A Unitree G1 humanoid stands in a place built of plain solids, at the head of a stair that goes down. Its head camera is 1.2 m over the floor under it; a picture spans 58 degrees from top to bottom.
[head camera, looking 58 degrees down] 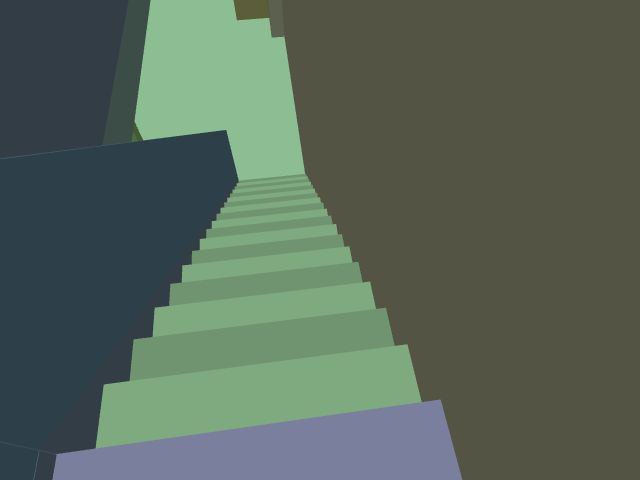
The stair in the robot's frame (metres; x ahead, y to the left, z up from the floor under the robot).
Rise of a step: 0.20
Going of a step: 0.22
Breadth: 0.99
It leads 8 degrees to the left of straight ahead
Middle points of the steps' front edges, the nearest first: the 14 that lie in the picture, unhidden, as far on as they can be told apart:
0.19 0.17 0.00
0.40 0.20 -0.20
0.62 0.23 -0.41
0.84 0.26 -0.61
1.06 0.28 -0.81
1.28 0.31 -1.01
1.49 0.34 -1.22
1.71 0.37 -1.42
1.93 0.40 -1.62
2.15 0.43 -1.83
2.37 0.46 -2.03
2.58 0.49 -2.23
2.80 0.52 -2.43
3.02 0.55 -2.64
